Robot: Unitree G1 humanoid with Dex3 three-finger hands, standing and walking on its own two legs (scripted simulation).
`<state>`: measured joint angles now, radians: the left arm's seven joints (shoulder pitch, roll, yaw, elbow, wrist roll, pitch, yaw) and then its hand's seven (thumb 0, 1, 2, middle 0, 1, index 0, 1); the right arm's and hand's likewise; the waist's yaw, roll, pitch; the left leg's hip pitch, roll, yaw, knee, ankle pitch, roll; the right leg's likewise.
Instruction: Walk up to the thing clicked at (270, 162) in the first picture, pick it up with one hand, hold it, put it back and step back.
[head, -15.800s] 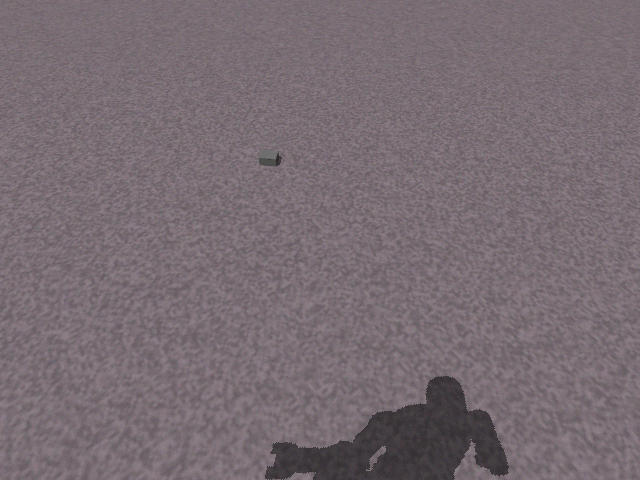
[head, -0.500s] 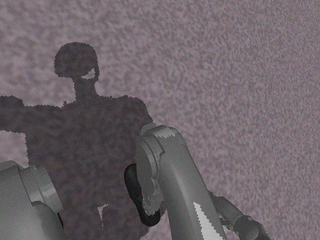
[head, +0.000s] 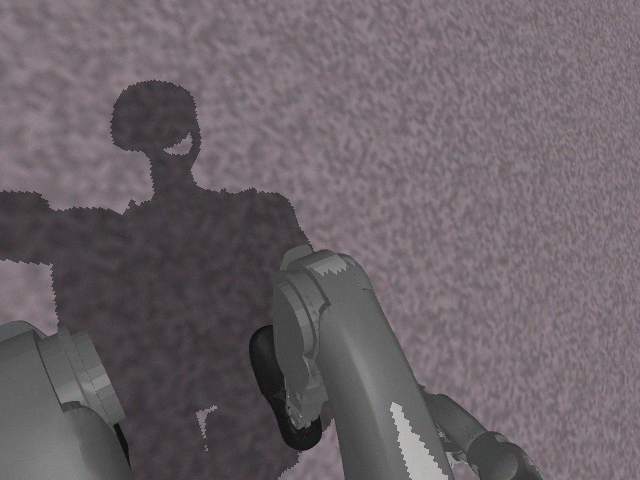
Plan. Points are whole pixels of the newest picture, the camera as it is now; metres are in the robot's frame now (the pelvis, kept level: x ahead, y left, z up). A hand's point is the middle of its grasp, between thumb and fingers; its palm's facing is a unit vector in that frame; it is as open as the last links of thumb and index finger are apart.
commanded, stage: close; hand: left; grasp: from above
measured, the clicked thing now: out of the picture +0.44 +0.38 -0.28
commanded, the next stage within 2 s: settle in 1.10 s
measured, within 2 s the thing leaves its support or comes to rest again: leaves its support in 1.42 s
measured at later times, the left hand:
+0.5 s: hand out of the picture +0.42 +0.36 -0.24, palm faces -0.45 -0.15 -0.88, open 9.4 cm
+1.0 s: hand out of the picture +0.42 +0.36 -0.24, palm faces -0.44 -0.14 -0.89, open 9.2 cm
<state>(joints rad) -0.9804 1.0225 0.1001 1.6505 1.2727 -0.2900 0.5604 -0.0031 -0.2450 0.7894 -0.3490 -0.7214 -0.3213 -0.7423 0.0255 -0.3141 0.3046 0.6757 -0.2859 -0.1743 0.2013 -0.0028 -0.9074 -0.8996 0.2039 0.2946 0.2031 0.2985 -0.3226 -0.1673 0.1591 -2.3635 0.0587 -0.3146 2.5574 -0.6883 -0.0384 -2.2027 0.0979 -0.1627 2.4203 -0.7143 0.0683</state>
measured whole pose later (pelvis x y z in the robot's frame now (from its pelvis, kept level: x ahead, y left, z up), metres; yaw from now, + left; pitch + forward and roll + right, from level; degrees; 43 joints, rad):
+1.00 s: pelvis +0.00 +0.00 +0.00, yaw +0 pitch +26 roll -13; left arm -1.00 1.05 0.09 1.67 1.29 -0.30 0.56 0.00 0.18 0.21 -0.84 -0.23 -0.86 -0.21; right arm 0.02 -0.32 0.31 0.67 -0.29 -0.16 0.19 0.00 -0.90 -0.90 0.20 0.29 0.20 0.30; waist -0.33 -0.17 0.15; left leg -2.37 0.06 -0.32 2.56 -0.68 -0.04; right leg -2.21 0.10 -0.17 2.42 -0.70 0.07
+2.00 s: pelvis -0.01 +0.00 +0.03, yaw +4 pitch +30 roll -11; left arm -0.93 0.87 0.05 1.29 1.21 -0.24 0.23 -0.01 0.08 0.26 -0.96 -0.13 -0.96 -0.16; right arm 0.10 -0.30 0.15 0.65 -0.14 -0.01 0.15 0.00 -0.91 -0.90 0.20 0.29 0.20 0.30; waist -0.22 -0.04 0.02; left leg -2.35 0.04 -0.23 2.43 -0.63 -0.02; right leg -2.19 0.05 -0.11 2.34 -0.70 0.06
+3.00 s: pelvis -0.01 +0.00 +0.19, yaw +11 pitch +29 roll -6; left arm -0.52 0.65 -0.02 0.70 0.99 -0.15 -0.01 0.00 0.18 0.19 -0.84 -0.28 -0.85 -0.26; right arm 0.12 -0.25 -0.01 0.64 0.00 0.07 0.01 0.00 -0.90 -0.89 0.20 0.30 0.20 0.30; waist -0.08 0.03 -0.15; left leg -1.84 0.05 -0.10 1.89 -0.58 -0.01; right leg -1.73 0.01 -0.05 1.86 -0.64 0.04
